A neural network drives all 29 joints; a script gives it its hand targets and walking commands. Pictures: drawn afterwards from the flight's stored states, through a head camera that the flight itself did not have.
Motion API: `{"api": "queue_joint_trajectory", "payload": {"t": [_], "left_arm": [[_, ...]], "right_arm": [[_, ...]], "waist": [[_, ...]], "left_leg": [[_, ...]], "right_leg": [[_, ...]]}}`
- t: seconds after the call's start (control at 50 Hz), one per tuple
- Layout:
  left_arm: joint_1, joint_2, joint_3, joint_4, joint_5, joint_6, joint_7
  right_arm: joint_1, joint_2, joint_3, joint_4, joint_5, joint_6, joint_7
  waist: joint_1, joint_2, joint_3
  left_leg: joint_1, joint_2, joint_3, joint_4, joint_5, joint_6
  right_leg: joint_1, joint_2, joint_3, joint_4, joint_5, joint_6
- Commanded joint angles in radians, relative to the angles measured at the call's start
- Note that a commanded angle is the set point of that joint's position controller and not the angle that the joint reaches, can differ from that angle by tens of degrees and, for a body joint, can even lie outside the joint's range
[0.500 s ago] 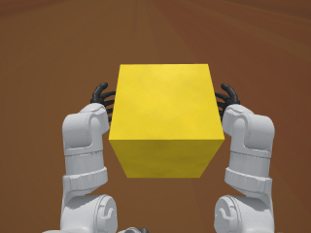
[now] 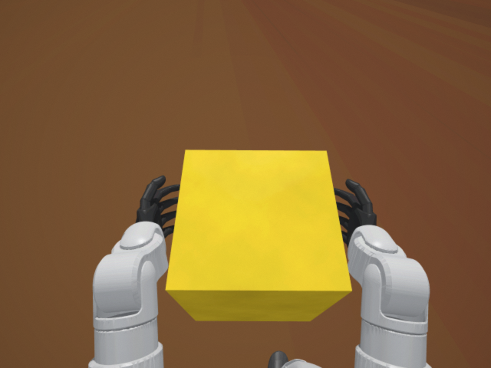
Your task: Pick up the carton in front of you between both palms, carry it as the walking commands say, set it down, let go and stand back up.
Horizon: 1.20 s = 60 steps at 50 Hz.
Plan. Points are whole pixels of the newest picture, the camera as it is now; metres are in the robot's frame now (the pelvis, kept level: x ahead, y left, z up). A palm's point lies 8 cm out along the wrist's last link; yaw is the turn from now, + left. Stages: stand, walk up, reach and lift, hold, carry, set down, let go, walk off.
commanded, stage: carry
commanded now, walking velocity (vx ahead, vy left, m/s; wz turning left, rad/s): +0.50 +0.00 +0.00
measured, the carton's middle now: (254, 244) +0.30 +0.00 +0.03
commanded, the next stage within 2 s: none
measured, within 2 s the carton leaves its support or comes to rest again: neither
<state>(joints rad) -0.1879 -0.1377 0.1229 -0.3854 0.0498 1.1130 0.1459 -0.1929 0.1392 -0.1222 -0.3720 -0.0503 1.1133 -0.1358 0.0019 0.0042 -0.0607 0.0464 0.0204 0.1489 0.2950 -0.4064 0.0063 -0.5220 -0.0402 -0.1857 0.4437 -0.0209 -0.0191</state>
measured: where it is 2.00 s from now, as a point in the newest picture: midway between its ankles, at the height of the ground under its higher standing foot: (244, 224)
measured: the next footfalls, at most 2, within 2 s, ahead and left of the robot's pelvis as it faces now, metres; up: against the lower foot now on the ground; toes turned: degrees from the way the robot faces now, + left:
right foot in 0.02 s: +0.19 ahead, -0.10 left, +0.00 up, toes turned -9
left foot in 0.54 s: +0.56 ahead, +0.12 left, +0.00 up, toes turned +11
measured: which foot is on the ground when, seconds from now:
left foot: down 0.00-0.04, up 0.06-0.52, down 0.54-1.00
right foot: up 0.00-0.00, down 0.02-0.58, up 0.60-1.00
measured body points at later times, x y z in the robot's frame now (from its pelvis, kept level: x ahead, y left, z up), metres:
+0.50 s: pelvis +0.33 +0.01 +0.00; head +0.30 +0.00 +0.45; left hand +0.57 +0.16 +0.10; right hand +0.58 -0.14 +0.10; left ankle +0.50 +0.13 -0.71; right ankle +0.15 -0.09 -0.73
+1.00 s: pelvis +0.65 +0.01 +0.01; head +0.62 +0.02 +0.46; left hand +0.89 +0.17 +0.11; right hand +0.89 -0.14 +0.11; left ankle +0.52 +0.12 -0.73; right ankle +0.80 -0.11 -0.70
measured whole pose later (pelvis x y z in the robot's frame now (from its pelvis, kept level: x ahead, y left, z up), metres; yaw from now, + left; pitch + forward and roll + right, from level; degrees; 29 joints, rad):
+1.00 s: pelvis +0.65 +0.01 +0.01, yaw -1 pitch +3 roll +0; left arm 0.06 -0.13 0.04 -0.59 0.06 1.19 0.13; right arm 0.05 0.13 -0.02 -0.56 -0.05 1.18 -0.12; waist -0.01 -0.01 -0.15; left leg 0.03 0.04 0.20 0.24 -0.32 -0.02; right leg -0.56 -0.10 -0.17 0.52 -0.01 0.01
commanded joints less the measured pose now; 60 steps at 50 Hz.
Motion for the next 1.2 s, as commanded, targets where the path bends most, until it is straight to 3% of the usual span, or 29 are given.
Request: {"api": "queue_joint_trajectory", "payload": {"t": [0.0, 0.02, 0.04, 0.08, 0.1, 0.12, 0.2, 0.3, 0.44, 0.5, 0.52, 0.54, 0.56, 0.58, 0.6, 0.62, 0.64, 0.7, 0.8, 0.88, 0.92, 1.0, 1.02, 1.04, 1.06, 1.08, 1.12, 1.14, 1.18], "left_arm": [[-0.282, -0.862, -0.680, -0.095, -0.270, 0.041, -0.106], [-0.240, -0.837, -0.662, -0.096, -0.255, 0.053, -0.110], [-0.212, -0.843, -0.654, -0.078, -0.252, 0.057, -0.114], [-0.198, -0.896, -0.669, -0.128, -0.267, 0.063, -0.136], [-0.226, -0.916, -0.676, -0.154, -0.273, 0.060, -0.143], [-0.251, -0.926, -0.690, -0.178, -0.283, 0.058, -0.148], [-0.223, -0.886, -0.709, -0.206, -0.301, 0.056, -0.161], [-0.175, -0.774, -0.696, -0.212, -0.293, 0.075, -0.153], [-0.159, -0.667, -0.650, -0.182, -0.259, 0.102, -0.111], [-0.165, -0.667, -0.664, -0.191, -0.263, 0.107, -0.104], [-0.165, -0.667, -0.671, -0.197, -0.264, 0.108, -0.104], [-0.171, -0.673, -0.683, -0.210, -0.267, 0.110, -0.104], [-0.175, -0.686, -0.699, -0.229, -0.272, 0.110, -0.110], [-0.191, -0.736, -0.717, -0.224, -0.284, 0.102, -0.118], [-0.188, -0.786, -0.726, -0.215, -0.286, 0.091, -0.130], [-0.190, -0.834, -0.730, -0.206, -0.283, 0.078, -0.141], [-0.190, -0.870, -0.735, -0.192, -0.276, 0.064, -0.149], [-0.153, -0.907, -0.739, -0.172, -0.248, 0.033, -0.155], [-0.116, -0.856, -0.738, -0.196, -0.223, 0.023, -0.139], [-0.116, -0.770, -0.729, -0.241, -0.241, 0.048, -0.118], [-0.113, -0.715, -0.715, -0.248, -0.246, 0.068, -0.108], [-0.104, -0.637, -0.686, -0.245, -0.260, 0.098, -0.091], [-0.100, -0.626, -0.678, -0.244, -0.260, 0.103, -0.089], [-0.097, -0.615, -0.665, -0.248, -0.260, 0.108, -0.087], [-0.108, -0.607, -0.652, -0.238, -0.258, 0.111, -0.086], [-0.063, -0.638, -0.653, -0.224, -0.274, 0.107, -0.090], [-0.089, -0.738, -0.670, -0.245, -0.283, 0.089, -0.111], [-0.119, -0.787, -0.677, -0.247, -0.284, 0.079, -0.122], [-0.152, -0.840, -0.694, -0.258, -0.294, 0.061, -0.143]], "right_arm": [[-0.277, 0.815, 0.645, -0.121, 0.242, 0.041, 0.108], [-0.277, 0.813, 0.660, -0.149, 0.253, 0.058, 0.111], [-0.254, 0.807, 0.673, -0.178, 0.259, 0.071, 0.116], [-0.273, 0.860, 0.706, -0.205, 0.284, 0.074, 0.133], [-0.292, 0.885, 0.717, -0.211, 0.290, 0.070, 0.140], [-0.292, 0.905, 0.725, -0.213, 0.294, 0.065, 0.145], [-0.225, 0.888, 0.729, -0.213, 0.271, 0.054, 0.138], [-0.176, 0.798, 0.711, -0.223, 0.244, 0.073, 0.111], [-0.186, 0.685, 0.684, -0.217, 0.249, 0.107, 0.087], [-0.166, 0.679, 0.664, -0.200, 0.251, 0.106, 0.085], [-0.142, 0.678, 0.654, -0.186, 0.247, 0.105, 0.087], [-0.135, 0.671, 0.642, -0.181, 0.239, 0.101, 0.090], [-0.123, 0.706, 0.648, -0.161, 0.253, 0.093, 0.096], [-0.130, 0.744, 0.661, -0.187, 0.266, 0.087, 0.108], [-0.145, 0.794, 0.675, -0.195, 0.280, 0.076, 0.121], [-0.169, 0.840, 0.693, -0.206, 0.287, 0.063, 0.134], [-0.195, 0.872, 0.709, -0.211, 0.292, 0.050, 0.145], [-0.187, 0.891, 0.733, -0.206, 0.301, 0.026, 0.169], [-0.137, 0.812, 0.732, -0.229, 0.289, 0.023, 0.172], [-0.113, 0.723, 0.707, -0.259, 0.277, 0.043, 0.142], [-0.098, 0.677, 0.690, -0.257, 0.264, 0.059, 0.123], [-0.105, 0.618, 0.665, -0.265, 0.248, 0.089, 0.088], [-0.106, 0.606, 0.662, -0.268, 0.249, 0.095, 0.082], [-0.118, 0.587, 0.661, -0.273, 0.250, 0.102, 0.078], [-0.133, 0.607, 0.688, -0.293, 0.274, 0.113, 0.073], [-0.114, 0.616, 0.696, -0.306, 0.280, 0.116, 0.077], [-0.158, 0.725, 0.725, -0.305, 0.291, 0.103, 0.097], [-0.188, 0.772, 0.738, -0.303, 0.293, 0.094, 0.108], [-0.179, 0.834, 0.757, -0.294, 0.290, 0.075, 0.119]], "waist": [[0.013, 0.087, -0.383], [0.024, -0.114, -0.476], [0.023, -0.329, -0.479], [0.024, -0.158, -0.394], [0.021, -0.059, -0.349], [0.014, -0.033, -0.322], [0.008, -0.115, -0.265], [0.009, -0.117, -0.149], [0.019, -0.153, -0.031], [-0.007, -0.154, -0.131], [-0.027, -0.100, -0.208], [-0.038, 0.081, -0.315], [-0.040, 0.328, -0.377], [-0.030, 0.263, -0.342], [-0.028, 0.183, -0.348], [-0.024, 0.085, -0.321], [-0.017, 0.059, -0.309], [-0.010, 0.116, -0.274], [-0.017, 0.117, -0.178], [-0.023, 0.122, -0.113], [-0.022, 0.130, -0.077], [-0.002, 0.132, -0.119], [0.005, 0.096, -0.161], [0.011, -0.004, -0.231], [0.019, -0.219, -0.377], [0.021, -0.265, -0.414], [0.014, -0.163, -0.394], [0.007, -0.128, -0.344], [0.003, -0.135, -0.335]], "left_leg": [[-0.050, 0.141, 0.053, 0.401, 0.818, 0.008], [-0.320, 0.085, 0.033, 0.661, 0.463, -0.028], [-0.634, -0.050, -0.027, 0.896, -0.042, -0.050], [-0.774, 0.038, -0.148, 1.036, -0.043, 0.004], [-0.750, 0.078, -0.155, 0.965, 0.019, 0.009], [-0.717, 0.107, -0.162, 0.882, 0.070, 0.007], [-0.667, 0.106, -0.090, 0.678, 0.182, -0.027], [-0.719, 0.105, -0.019, 0.425, 0.333, -0.047], [-0.643, 0.070, 0.048, 0.223, 0.427, 0.000], [-0.344, -0.017, 0.142, 0.170, 0.338, 0.022], [-0.125, -0.021, 0.129, 0.163, 0.280, 0.024], [0.121, 0.228, -0.251, 0.119, 0.127, 0.111], [0.235, 0.400, -0.656, -0.051, 0.115, 0.223], [0.201, 0.404, -0.614, -0.071, 0.282, 0.218], [0.148, 0.379, -0.516, -0.039, 0.368, 0.203], [0.055, 0.352, -0.414, -0.033, 0.387, 0.164], [-0.023, 0.331, -0.347, -0.059, 0.320, 0.129], [-0.125, 0.288, -0.225, -0.147, 0.128, 0.103], [-0.098, 0.266, -0.131, -0.214, 0.148, 0.123], [-0.065, 0.238, -0.060, -0.195, 0.264, 0.115], [-0.052, 0.227, -0.014, -0.140, 0.445, 0.100], [-0.065, 0.182, 0.085, 0.129, 0.755, 0.022], [-0.141, 0.148, 0.101, 0.253, 0.729, -0.015], [-0.255, 0.113, 0.090, 0.427, 0.451, -0.054], [-0.496, 0.028, 0.030, 0.695, 0.079, -0.080], [-0.564, -0.015, -0.041, 0.820, -0.170, -0.078], [-0.539, 0.056, -0.132, 0.787, -0.154, -0.028], [-0.502, 0.092, -0.137, 0.650, -0.118, -0.018], [-0.390, 0.061, -0.081, 0.445, -0.072, -0.024]], "right_leg": [[0.503, 0.020, -0.020, -0.072, -0.006, -0.025], [0.756, -0.246, 0.354, -0.033, -0.017, -0.097], [0.910, -0.390, 0.695, -0.146, 0.002, -0.235], [0.812, -0.363, 0.546, -0.137, 0.166, -0.226], [0.711, -0.338, 0.458, -0.153, 0.181, -0.182], [0.628, -0.314, 0.392, -0.191, 0.096, -0.144], [0.511, -0.250, 0.237, -0.295, -0.089, -0.123], [0.519, -0.206, 0.137, -0.326, 0.005, -0.117], [0.564, -0.202, 0.066, -0.289, 0.166, -0.087], [0.562, -0.170, -0.020, -0.021, 0.495, -0.039], [0.463, -0.126, -0.047, 0.186, 0.439, -0.009], [0.208, -0.069, -0.022, 0.471, 0.177, 0.038], [-0.033, 0.075, 0.029, 0.748, -0.323, 0.059], [-0.114, 0.035, 0.154, 0.884, -0.429, 0.036], [-0.128, -0.018, 0.185, 0.912, -0.400, 0.009], [-0.113, -0.064, 0.192, 0.861, -0.348, -0.003], [-0.085, -0.091, 0.200, 0.781, -0.298, -0.005], [-0.042, -0.092, 0.150, 0.617, -0.216, 0.004], [-0.116, -0.093, 0.080, 0.315, -0.094, 0.046], [-0.114, -0.071, 0.033, 0.167, -0.002, 0.044], [-0.089, -0.049, 0.006, 0.109, 0.008, 0.035], [0.186, 0.026, -0.075, -0.043, 0.105, 0.018], [0.354, 0.017, -0.063, -0.078, 0.168, 0.019], [0.523, -0.126, 0.092, -0.053, 0.442, 0.009], [0.833, -0.369, 0.378, 0.033, 0.740, -0.147], [0.802, -0.399, 0.468, -0.060, 0.718, -0.214], [0.655, -0.350, 0.346, -0.116, 0.529, -0.178], [0.573, -0.312, 0.268, -0.126, 0.515, -0.127], [0.480, -0.253, 0.169, -0.169, 0.349, -0.089]]}}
